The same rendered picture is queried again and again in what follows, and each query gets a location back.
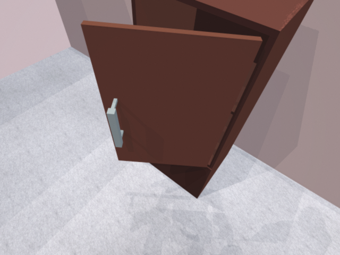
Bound cupboard door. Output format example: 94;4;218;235
81;20;262;167

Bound handle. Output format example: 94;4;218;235
106;98;124;148

